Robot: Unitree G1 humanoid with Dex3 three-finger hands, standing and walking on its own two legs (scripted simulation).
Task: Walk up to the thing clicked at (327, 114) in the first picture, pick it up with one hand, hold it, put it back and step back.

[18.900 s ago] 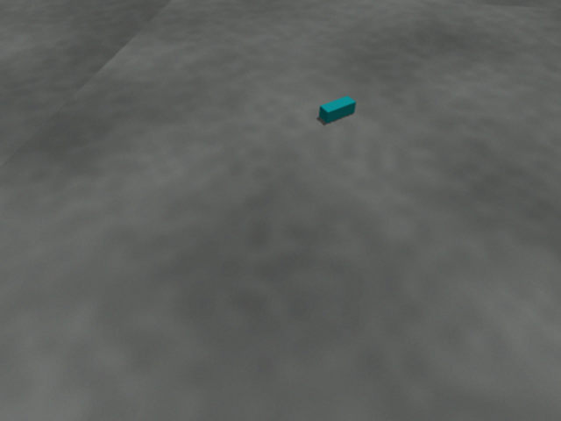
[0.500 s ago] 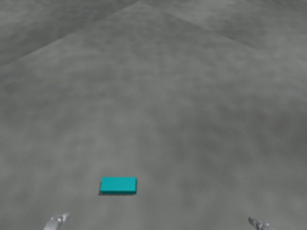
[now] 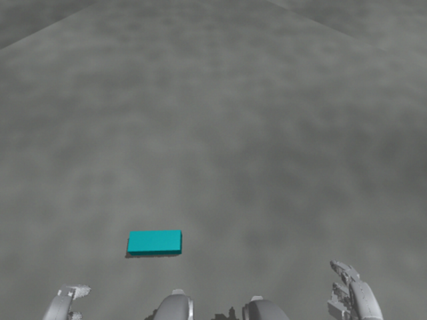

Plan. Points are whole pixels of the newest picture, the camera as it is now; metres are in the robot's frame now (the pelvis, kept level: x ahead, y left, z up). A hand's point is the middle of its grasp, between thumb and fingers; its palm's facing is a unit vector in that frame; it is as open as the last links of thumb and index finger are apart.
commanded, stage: rise first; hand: left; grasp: from above
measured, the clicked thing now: (156, 242) +0.43 +0.24 -0.67
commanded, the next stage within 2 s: none
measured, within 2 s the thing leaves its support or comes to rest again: neither
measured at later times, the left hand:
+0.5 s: hand out of the picture +0.13 +0.26 -0.19, palm faces -0.23 -0.83 -0.51, open 14.1 cm
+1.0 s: hand (122, 277) +0.26 +0.28 -0.39, palm faces -0.47 -0.36 -0.80, open 14.2 cm
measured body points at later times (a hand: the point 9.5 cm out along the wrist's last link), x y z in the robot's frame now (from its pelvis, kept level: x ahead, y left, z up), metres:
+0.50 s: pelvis -0.01 +0.00 -0.06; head +0.11 +0.02 +0.37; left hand +0.14 +0.31 -0.16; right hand +0.18 -0.24 -0.15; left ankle +0.02 +0.11 -0.67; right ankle -0.02 -0.12 -0.67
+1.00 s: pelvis -0.07 -0.01 -0.25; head +0.13 +0.00 +0.15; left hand +0.28 +0.30 -0.35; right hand +0.08 -0.28 -0.38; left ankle +0.02 +0.11 -0.67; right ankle -0.02 -0.12 -0.67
